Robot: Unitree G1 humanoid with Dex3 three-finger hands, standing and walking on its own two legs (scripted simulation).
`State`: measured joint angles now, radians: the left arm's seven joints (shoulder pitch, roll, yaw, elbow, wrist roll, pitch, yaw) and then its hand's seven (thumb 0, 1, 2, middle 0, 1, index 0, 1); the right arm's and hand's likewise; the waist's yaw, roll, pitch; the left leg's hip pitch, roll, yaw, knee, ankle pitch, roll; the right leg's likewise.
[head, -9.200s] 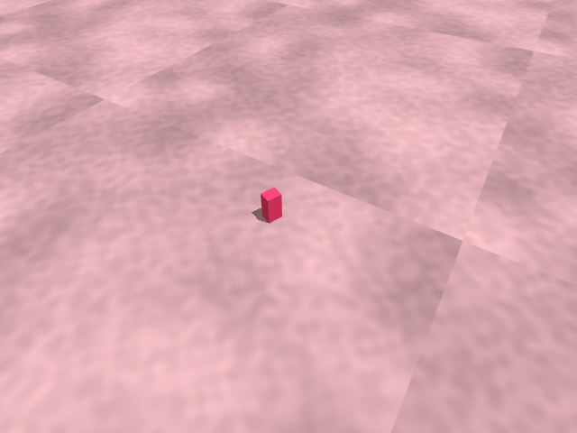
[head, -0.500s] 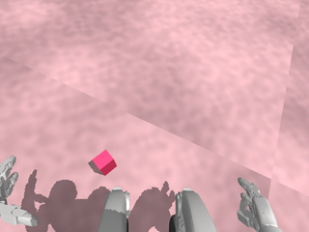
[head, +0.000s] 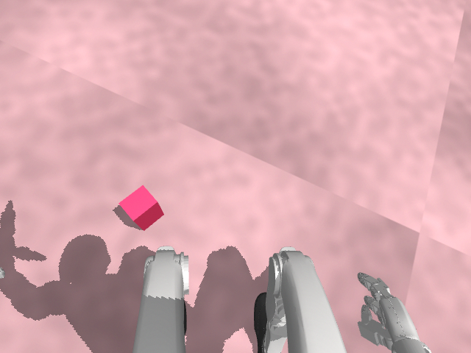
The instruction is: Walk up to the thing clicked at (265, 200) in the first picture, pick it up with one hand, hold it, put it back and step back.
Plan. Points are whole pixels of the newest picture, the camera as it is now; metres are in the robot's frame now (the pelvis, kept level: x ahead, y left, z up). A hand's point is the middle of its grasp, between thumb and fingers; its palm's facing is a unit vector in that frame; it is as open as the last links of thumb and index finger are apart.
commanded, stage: go down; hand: left
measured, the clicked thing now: (143, 209) +0.44 +0.24 -0.41
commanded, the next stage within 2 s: approach in 1.44 s
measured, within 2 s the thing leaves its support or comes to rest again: neither
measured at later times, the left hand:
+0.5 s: hand out of the picture +0.33 +0.42 -0.06, palm faces +0.23 -0.96 -0.14, open 17.4 cm
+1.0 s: hand out of the picture +0.34 +0.43 -0.08, palm faces +0.23 -0.97 -0.12, open 17.5 cm
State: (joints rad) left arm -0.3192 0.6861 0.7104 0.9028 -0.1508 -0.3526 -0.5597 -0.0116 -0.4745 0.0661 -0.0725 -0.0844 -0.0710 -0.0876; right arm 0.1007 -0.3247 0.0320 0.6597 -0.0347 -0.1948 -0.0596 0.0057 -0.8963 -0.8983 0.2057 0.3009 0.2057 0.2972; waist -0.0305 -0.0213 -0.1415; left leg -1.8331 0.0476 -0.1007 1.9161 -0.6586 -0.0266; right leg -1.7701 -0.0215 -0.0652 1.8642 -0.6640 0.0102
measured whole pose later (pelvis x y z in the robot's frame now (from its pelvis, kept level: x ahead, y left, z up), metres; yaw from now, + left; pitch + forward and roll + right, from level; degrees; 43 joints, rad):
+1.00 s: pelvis -0.02 +0.00 -0.09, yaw -2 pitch +32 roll -7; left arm -0.50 0.87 0.84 1.04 -0.19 -0.35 -0.71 -0.01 -0.55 0.07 -0.06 -0.05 -0.05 -0.07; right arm 0.10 -0.36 0.08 0.72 -0.05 -0.19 -0.05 0.00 -0.92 -0.91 0.21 0.30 0.21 0.30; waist -0.04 -0.03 -0.10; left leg -2.08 0.04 -0.14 2.19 -0.68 -0.03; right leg -2.01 -0.02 -0.07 2.13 -0.68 0.02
